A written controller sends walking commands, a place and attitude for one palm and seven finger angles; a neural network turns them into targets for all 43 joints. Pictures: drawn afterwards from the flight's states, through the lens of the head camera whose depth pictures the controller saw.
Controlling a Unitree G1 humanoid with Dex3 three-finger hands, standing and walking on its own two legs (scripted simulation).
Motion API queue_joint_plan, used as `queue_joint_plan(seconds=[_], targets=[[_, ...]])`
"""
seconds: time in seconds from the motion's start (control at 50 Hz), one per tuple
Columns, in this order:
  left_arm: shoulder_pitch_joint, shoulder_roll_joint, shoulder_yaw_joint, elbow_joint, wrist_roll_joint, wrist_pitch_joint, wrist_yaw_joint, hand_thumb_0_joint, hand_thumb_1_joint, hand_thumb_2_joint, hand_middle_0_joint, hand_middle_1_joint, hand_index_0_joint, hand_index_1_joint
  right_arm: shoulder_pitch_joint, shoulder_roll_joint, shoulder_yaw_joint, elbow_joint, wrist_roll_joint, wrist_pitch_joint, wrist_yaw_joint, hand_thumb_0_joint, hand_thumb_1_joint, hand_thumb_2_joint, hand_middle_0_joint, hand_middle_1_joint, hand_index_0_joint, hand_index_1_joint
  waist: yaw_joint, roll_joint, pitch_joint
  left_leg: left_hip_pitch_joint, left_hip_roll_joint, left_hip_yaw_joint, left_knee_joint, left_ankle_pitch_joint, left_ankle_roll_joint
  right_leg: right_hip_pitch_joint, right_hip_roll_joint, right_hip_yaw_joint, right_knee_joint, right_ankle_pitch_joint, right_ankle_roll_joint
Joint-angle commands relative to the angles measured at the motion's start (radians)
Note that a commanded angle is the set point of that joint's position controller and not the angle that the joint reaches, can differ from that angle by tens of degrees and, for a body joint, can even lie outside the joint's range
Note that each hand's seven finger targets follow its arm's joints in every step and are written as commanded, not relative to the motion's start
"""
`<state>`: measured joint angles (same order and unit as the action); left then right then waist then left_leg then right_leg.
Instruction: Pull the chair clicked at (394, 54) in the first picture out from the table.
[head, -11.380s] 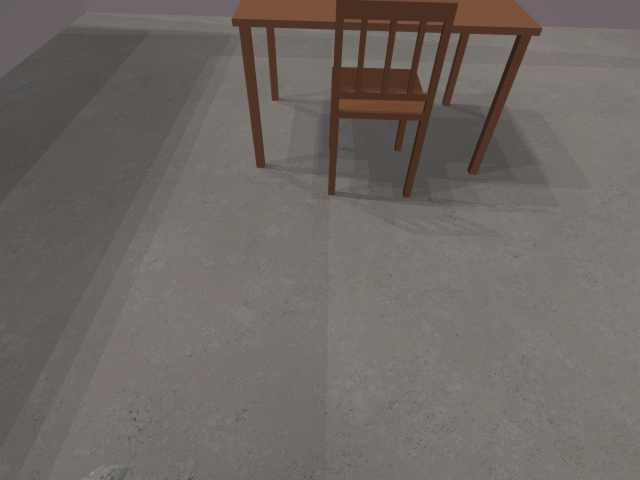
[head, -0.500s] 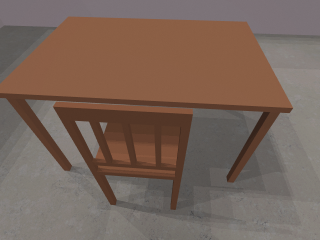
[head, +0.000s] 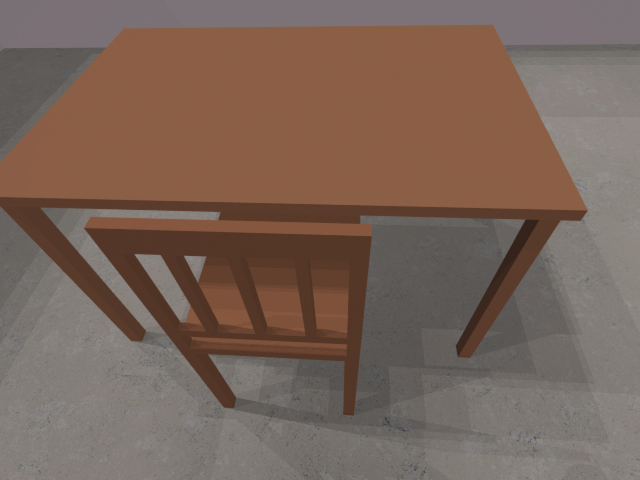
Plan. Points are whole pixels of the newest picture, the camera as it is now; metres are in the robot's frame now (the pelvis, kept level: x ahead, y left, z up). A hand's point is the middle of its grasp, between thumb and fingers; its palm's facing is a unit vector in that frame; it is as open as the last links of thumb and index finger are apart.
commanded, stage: come to a stop and stand still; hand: left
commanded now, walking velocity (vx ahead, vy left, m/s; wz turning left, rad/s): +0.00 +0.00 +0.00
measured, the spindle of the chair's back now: (250, 296) +0.42 +0.16 -0.11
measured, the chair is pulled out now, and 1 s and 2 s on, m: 0.00 0.00 0.00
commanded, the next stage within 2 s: look again from close up in 0.38 s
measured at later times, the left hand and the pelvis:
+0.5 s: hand out of the picture +0.03 +0.16 -0.17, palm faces +0.01 -0.97 -0.23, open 7.3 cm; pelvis +0.01 -0.02 +0.00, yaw +1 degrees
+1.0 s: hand out of the picture +0.00 +0.15 -0.17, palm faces +0.02 -0.98 -0.19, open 7.3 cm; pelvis +0.01 -0.02 +0.00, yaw +1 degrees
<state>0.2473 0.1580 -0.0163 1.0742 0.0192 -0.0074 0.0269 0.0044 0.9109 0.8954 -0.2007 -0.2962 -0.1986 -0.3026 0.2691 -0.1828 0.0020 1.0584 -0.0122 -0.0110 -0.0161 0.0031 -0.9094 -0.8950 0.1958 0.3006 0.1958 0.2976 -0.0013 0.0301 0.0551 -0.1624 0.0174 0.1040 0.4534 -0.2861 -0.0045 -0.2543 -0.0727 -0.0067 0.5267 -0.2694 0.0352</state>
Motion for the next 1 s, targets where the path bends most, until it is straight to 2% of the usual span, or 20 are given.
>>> queue_joint_plan(seconds=[0.0, 0.08, 0.24, 0.3, 0.4, 0.48, 0.5, 0.56, 0.6, 0.66, 0.7, 0.74, 0.78, 0.98], targets=[[0.047, 0.144, 0.026, -0.025, -0.005, -0.018, 0.011, 0.000, 0.900, 0.900, -0.200, -0.300, -0.200, -0.300, 0.050, -0.080, -0.013, -0.020, 0.000, -0.017, -0.004, 0.000, -0.900, -0.900, 0.200, 0.300, 0.200, 0.300, 0.001, -0.043, -0.024, 0.013, 0.084, -0.077, -0.082, 0.203, 0.020, 0.021, -0.053, 0.049, -0.086, 0.242, -0.060], [0.047, 0.139, 0.028, -0.017, -0.004, -0.021, 0.012, 0.000, 0.900, 0.900, -0.200, -0.300, -0.200, -0.300, 0.058, -0.074, -0.011, -0.003, 0.000, -0.019, -0.005, 0.000, -0.900, -0.900, 0.200, 0.300, 0.200, 0.300, 0.000, -0.037, -0.045, 0.026, 0.084, -0.075, -0.081, 0.218, 0.016, 0.043, -0.056, 0.054, -0.092, 0.274, -0.063], [0.042, 0.138, 0.028, -0.010, -0.005, -0.024, 0.012, 0.000, 0.900, 0.900, -0.200, -0.300, -0.200, -0.300, 0.059, -0.066, -0.009, 0.021, 0.001, -0.019, -0.007, 0.000, -0.900, -0.900, 0.200, 0.300, 0.200, 0.300, 0.000, -0.045, -0.023, 0.029, 0.086, -0.074, -0.096, 0.222, 0.010, 0.048, -0.053, 0.052, -0.110, 0.289, -0.065], [0.043, 0.138, 0.027, -0.008, -0.005, -0.025, 0.011, 0.000, 0.900, 0.900, -0.200, -0.300, -0.200, -0.300, 0.060, -0.059, -0.009, 0.028, 0.002, -0.017, -0.007, 0.000, -0.900, -0.900, 0.200, 0.300, 0.200, 0.300, 0.001, -0.062, -0.016, 0.029, 0.086, -0.072, -0.104, 0.201, 0.010, 0.052, -0.050, 0.049, -0.126, 0.273, -0.066], [0.047, 0.134, 0.027, -0.007, -0.006, -0.024, 0.011, 0.000, 0.900, 0.900, -0.200, -0.300, -0.200, -0.300, 0.061, -0.056, -0.009, 0.037, 0.002, -0.017, -0.007, 0.000, -0.900, -0.900, 0.200, 0.300, 0.200, 0.300, 0.003, -0.051, -0.005, 0.030, 0.086, -0.071, -0.111, 0.191, 0.008, 0.049, -0.048, 0.047, -0.140, 0.251, -0.065], [0.057, 0.132, 0.026, -0.004, -0.005, -0.028, 0.012, 0.000, 0.900, 0.900, -0.200, -0.300, -0.200, -0.300, 0.068, -0.057, -0.007, 0.044, 0.003, -0.021, -0.007, 0.000, -0.900, -0.900, 0.200, 0.300, 0.200, 0.300, 0.002, -0.041, -0.034, 0.045, 0.088, -0.071, -0.106, 0.218, 0.007, 0.063, -0.050, 0.044, -0.134, 0.279, -0.066], [0.059, 0.129, 0.025, -0.003, -0.006, -0.026, 0.011, 0.000, 0.900, 0.900, -0.200, -0.300, -0.200, -0.300, 0.063, -0.053, -0.007, 0.043, 0.004, -0.019, -0.008, 0.000, -0.900, -0.900, 0.200, 0.300, 0.200, 0.300, 0.003, -0.036, -0.012, 0.038, 0.088, -0.071, -0.110, 0.207, 0.009, 0.054, -0.047, 0.043, -0.145, 0.263, -0.066], [0.066, 0.128, 0.024, 0.000, -0.005, -0.027, 0.011, 0.000, 0.900, 0.900, -0.200, -0.300, -0.200, -0.300, 0.071, -0.054, -0.006, 0.048, 0.004, -0.019, -0.007, 0.000, -0.900, -0.900, 0.200, 0.300, 0.200, 0.300, 0.001, -0.042, -0.013, 0.040, 0.088, -0.071, -0.108, 0.199, 0.006, 0.049, -0.047, 0.046, -0.144, 0.253, -0.066], [0.071, 0.123, 0.024, 0.002, -0.006, -0.025, 0.010, 0.000, 0.900, 0.900, -0.200, -0.300, -0.200, -0.300, 0.072, -0.047, -0.006, 0.051, 0.005, -0.020, -0.009, 0.000, -0.900, -0.900, 0.200, 0.300, 0.200, 0.300, 0.002, -0.026, -0.009, 0.042, 0.091, -0.068, -0.116, 0.194, 0.009, 0.050, -0.042, 0.044, -0.152, 0.235, -0.067], [0.079, 0.121, 0.023, 0.004, -0.005, -0.026, 0.012, 0.000, 0.900, 0.900, -0.200, -0.300, -0.200, -0.300, 0.077, -0.048, -0.005, 0.053, 0.006, -0.021, -0.008, 0.000, -0.900, -0.900, 0.200, 0.300, 0.200, 0.300, 0.002, -0.047, -0.007, 0.037, 0.088, -0.072, -0.114, 0.188, 0.009, 0.047, -0.045, 0.045, -0.151, 0.229, -0.065], [0.079, 0.118, 0.021, 0.005, -0.006, -0.024, 0.010, 0.000, 0.900, 0.900, -0.200, -0.300, -0.200, -0.300, 0.077, -0.041, -0.005, 0.055, 0.006, -0.019, -0.009, 0.000, -0.900, -0.900, 0.200, 0.300, 0.200, 0.300, 0.002, -0.038, 0.017, 0.027, 0.089, -0.072, -0.121, 0.174, 0.011, 0.038, -0.040, 0.044, -0.160, 0.203, -0.066], [0.087, 0.114, 0.022, 0.007, -0.005, -0.024, 0.012, 0.000, 0.900, 0.900, -0.200, -0.300, -0.200, -0.300, 0.079, -0.043, -0.006, 0.057, 0.006, -0.021, -0.008, 0.000, -0.900, -0.900, 0.200, 0.300, 0.200, 0.300, 0.003, -0.032, 0.008, 0.029, 0.088, -0.072, -0.117, 0.173, 0.010, 0.037, -0.042, 0.047, -0.157, 0.193, -0.064], [0.090, 0.109, 0.022, 0.008, -0.005, -0.025, 0.012, 0.000, 0.900, 0.900, -0.200, -0.300, -0.200, -0.300, 0.086, -0.042, -0.005, 0.058, 0.006, -0.024, -0.009, 0.000, -0.900, -0.900, 0.200, 0.300, 0.200, 0.300, 0.003, -0.031, -0.008, 0.035, 0.090, -0.073, -0.117, 0.190, 0.012, 0.045, -0.041, 0.044, -0.150, 0.208, -0.065], [0.106, 0.100, 0.021, 0.012, -0.004, -0.025, 0.013, 0.000, 0.900, 0.900, -0.200, -0.300, -0.200, -0.300, 0.096, -0.031, -0.006, 0.067, 0.008, -0.026, -0.010, 0.000, -0.900, -0.900, 0.200, 0.300, 0.200, 0.300, 0.004, -0.036, 0.005, 0.025, 0.088, -0.076, -0.115, 0.197, 0.014, 0.047, -0.041, 0.038, -0.149, 0.216, -0.063]])
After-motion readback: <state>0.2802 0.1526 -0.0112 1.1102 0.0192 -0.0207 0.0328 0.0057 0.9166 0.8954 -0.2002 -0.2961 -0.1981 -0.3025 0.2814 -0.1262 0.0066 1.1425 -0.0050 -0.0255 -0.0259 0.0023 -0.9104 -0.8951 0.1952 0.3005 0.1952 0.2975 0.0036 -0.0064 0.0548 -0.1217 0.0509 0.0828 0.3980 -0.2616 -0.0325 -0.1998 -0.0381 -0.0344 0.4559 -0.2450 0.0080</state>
